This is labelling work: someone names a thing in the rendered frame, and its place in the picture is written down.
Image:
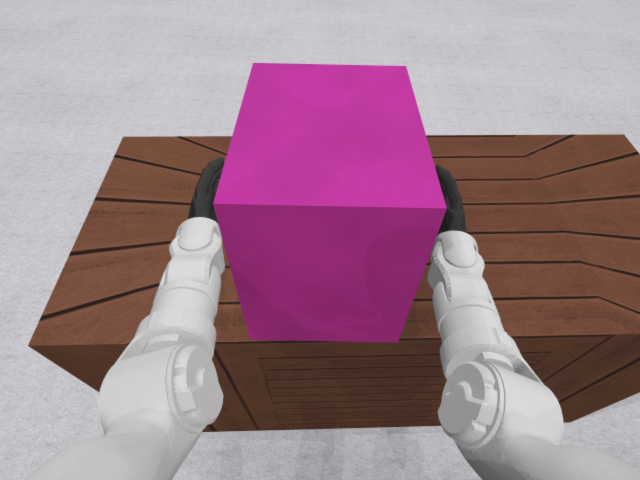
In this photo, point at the robot right hand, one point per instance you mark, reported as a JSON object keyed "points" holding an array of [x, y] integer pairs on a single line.
{"points": [[454, 218]]}

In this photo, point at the carton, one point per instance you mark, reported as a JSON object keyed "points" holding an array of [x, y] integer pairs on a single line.
{"points": [[329, 203]]}

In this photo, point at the left robot forearm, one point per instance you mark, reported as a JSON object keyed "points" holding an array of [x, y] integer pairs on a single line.
{"points": [[186, 302]]}

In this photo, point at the robot right upper arm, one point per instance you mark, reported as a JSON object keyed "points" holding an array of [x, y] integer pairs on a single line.
{"points": [[510, 427]]}

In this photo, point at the pedestal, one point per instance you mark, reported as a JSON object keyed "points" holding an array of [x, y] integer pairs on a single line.
{"points": [[556, 219]]}

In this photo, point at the robot left hand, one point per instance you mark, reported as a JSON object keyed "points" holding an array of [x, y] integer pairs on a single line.
{"points": [[205, 191]]}

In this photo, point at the robot left upper arm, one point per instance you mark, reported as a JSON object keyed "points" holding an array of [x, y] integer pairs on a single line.
{"points": [[153, 408]]}

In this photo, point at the right robot forearm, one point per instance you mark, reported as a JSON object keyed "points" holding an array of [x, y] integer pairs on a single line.
{"points": [[467, 318]]}

